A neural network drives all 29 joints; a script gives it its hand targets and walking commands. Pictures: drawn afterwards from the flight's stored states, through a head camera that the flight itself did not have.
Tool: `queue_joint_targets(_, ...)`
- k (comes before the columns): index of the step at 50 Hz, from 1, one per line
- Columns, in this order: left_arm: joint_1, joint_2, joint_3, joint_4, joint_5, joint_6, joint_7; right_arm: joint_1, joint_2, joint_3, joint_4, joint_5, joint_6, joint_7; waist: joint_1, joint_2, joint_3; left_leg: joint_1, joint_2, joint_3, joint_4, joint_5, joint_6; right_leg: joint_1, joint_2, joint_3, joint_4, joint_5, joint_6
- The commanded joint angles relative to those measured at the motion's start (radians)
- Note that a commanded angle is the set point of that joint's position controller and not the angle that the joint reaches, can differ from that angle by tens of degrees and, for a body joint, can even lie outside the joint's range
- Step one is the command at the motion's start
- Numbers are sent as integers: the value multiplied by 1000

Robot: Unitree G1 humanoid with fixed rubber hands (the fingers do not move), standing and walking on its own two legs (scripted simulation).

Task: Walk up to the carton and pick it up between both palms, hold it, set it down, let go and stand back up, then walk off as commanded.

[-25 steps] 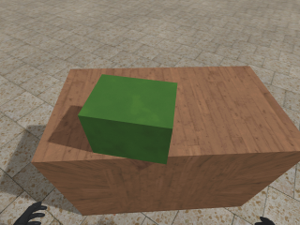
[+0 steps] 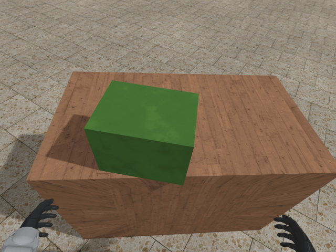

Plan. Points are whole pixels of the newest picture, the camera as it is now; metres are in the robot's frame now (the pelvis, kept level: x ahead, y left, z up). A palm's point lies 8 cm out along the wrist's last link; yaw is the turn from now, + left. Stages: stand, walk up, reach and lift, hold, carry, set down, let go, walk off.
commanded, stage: reach and lift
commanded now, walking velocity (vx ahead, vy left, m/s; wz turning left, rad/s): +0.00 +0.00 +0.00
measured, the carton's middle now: (147, 133) +0.44 +0.05 +0.01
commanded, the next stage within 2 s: none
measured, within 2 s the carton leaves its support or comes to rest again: neither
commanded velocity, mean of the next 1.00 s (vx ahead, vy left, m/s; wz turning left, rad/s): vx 0.00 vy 0.00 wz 0.00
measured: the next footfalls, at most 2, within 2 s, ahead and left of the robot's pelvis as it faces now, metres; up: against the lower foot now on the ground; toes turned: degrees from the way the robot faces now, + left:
none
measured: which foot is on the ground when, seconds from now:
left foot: down 0.00-1.00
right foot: down 0.00-1.00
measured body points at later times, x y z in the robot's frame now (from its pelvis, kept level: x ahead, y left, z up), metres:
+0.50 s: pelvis +0.01 +0.00 +0.02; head +0.01 +0.01 +0.47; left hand +0.22 +0.30 -0.02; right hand +0.17 -0.25 -0.02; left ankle +0.04 +0.15 -0.72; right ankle +0.03 -0.10 -0.72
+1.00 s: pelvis +0.03 +0.01 +0.02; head +0.02 +0.03 +0.47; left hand +0.25 +0.28 +0.02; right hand +0.19 -0.18 +0.02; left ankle +0.04 +0.15 -0.72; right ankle +0.03 -0.10 -0.72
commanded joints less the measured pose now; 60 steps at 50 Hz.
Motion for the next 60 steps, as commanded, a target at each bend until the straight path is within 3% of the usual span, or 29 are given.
queue_joint_targets(1,3,130,167,-210,56,-23,7,38,-67,-14,-125,10,-38,-16,14,30,-123,171,-35,92,-167,107,32,151,34,69,-257,216,16)
queue_joint_targets(5,10,127,167,-223,30,-56,-10,74,-9,8,-194,21,-42,-43,8,-42,-98,189,-51,104,-212,117,41,200,30,86,-300,272,45)
queue_joint_targets(11,15,119,165,-246,-14,-124,-43,139,50,37,-312,40,-49,-89,-2,-34,-122,223,-63,119,-263,133,49,249,23,101,-334,354,66)
queue_joint_targets(14,43,118,159,-236,-22,-142,-61,187,69,39,-341,27,-37,-108,6,4,-79,250,-54,122,-276,127,46,221,23,91,-362,253,50)
queue_joint_targets(15,52,128,175,-232,-30,-147,-65,201,85,44,-367,36,-40,-115,4,-24,-82,243,-66,126,-277,138,52,247,20,104,-365,306,58)
queue_joint_targets(16,35,130,168,-265,-38,-161,-68,200,90,62,-411,41,-40,-117,9,4,-100,245,-56,135,-280,151,43,243,17,95,-362,303,57)
queue_joint_targets(18,25,129,160,-228,-55,-180,-75,221,129,75,-441,35,-35,-128,6,-33,-53,246,-62,132,-288,93,57,215,13,122,-387,223,65)
queue_joint_targets(22,48,123,157,-245,-69,-200,-94,263,146,72,-506,46,1,-150,8,32,-21,308,-47,140,-321,104,53,196,32,103,-427,119,45)
queue_joint_targets(23,34,136,160,-259,-90,-210,-100,261,164,90,-548,41,4,-156,7,-4,-15,316,-51,139,-315,98,60,177,25,114,-435,106,49)
queue_joint_targets(24,11,139,151,-282,-106,-219,-98,236,173,87,-590,52,5,-158,11,23,-22,314,-55,139,-321,93,56,183,29,111,-440,88,47)
queue_joint_targets(26,30,151,170,-262,-115,-236,-111,277,201,118,-627,61,18,-172,25,14,-16,327,-58,151,-319,106,57,184,20,130,-445,120,54)
queue_joint_targets(28,43,164,168,-270,-128,-244,-123,294,204,108,-628,64,41,-186,11,15,1,327,-54,139,-324,110,57,200,24,118,-440,139,55)
queue_joint_targets(30,41,176,173,-265,-144,-273,-134,318,236,138,-681,72,33,-192,30,18,-15,321,-49,138,-324,100,58,201,12,140,-451,141,49)
queue_joint_targets(31,37,172,173,-293,-154,-285,-133,310,256,149,-703,83,39,-198,44,55,-11,335,-49,144,-330,113,50,198,5,141,-457,142,45)
queue_joint_targets(34,82,178,161,-282,-174,-302,-159,356,263,129,-733,79,46,-221,22,31,18,354,-38,135,-332,135,45,201,17,131,-466,174,52)
queue_joint_targets(36,96,193,184,-287,-179,-321,-173,366,279,159,-765,101,42,-232,31,31,11,331,-42,128,-325,141,46,212,12,147,-462,217,57)
queue_joint_targets(38,73,211,176,-327,-186,-357,-168,389,306,178,-777,115,30,-239,32,93,-12,337,-36,122,-327,136,36,198,16,145,-453,182,53)
queue_joint_targets(39,77,227,184,-314,-199,-362,-178,362,308,184,-801,124,36,-244,48,65,-20,325,-40,125,-315,137,43,221,5,158,-454,195,50)
queue_joint_targets(41,77,222,168,-346,-218,-391,-184,386,313,183,-821,125,25,-257,40,73,-30,328,-33,117,-313,164,31,218,9,140,-450,227,52)
queue_joint_targets(42,87,238,180,-342,-221,-396,-189,376,320,193,-832,128,27,-262,54,72,-10,322,-29,120,-308,157,34,211,2,150,-442,247,54)
queue_joint_targets(44,103,238,167,-355,-237,-412,-191,387,342,188,-844,143,28,-271,44,96,-1,323,-24,108,-308,141,33,201,4,149,-449,201,47)
queue_joint_targets(46,129,251,192,-371,-236,-419,-199,413,348,211,-875,140,23,-289,61,74,-27,327,-22,108,-300,181,31,227,-3,150,-444,253,53)
queue_joint_targets(48,120,249,191,-345,-240,-420,-211,403,368,222,-871,148,34,-296,54,76,-17,318,-23,102,-293,132,34,216,-4,162,-446,192,52)
queue_joint_targets(50,112,271,190,-376,-255,-440,-218,410,397,258,-938,162,28,-316,70,66,-28,311,-18,105,-291,125,36,224,-8,161,-438,199,53)
queue_joint_targets(51,128,270,201,-401,-249,-454,-211,431,399,257,-938,160,28,-320,77,100,-32,314,-19,102,-295,141,30,229,-9,157,-439,212,50)
queue_joint_targets(53,127,260,183,-411,-259,-456,-215,430,404,254,-933,162,32,-326,63,112,5,323,-18,89,-291,130,24,197,-8,156,-441,193,40)
queue_joint_targets(55,136,280,197,-422,-280,-473,-220,444,426,271,-1000,154,28,-342,73,88,-15,318,-14,89,-278,130,33,195,-15,163,-448,168,45)
queue_joint_targets(57,134,291,199,-432,-271,-479,-219,449,439,279,-984,161,39,-352,72,120,8,302,-6,76,-283,113,29,202,-12,151,-436,156,36)
queue_joint_targets(60,103,272,162,-460,-315,-487,-217,400,450,275,-1048,166,50,-366,73,113,3,296,10,78,-292,69,36,164,-8,139,-440,63,25)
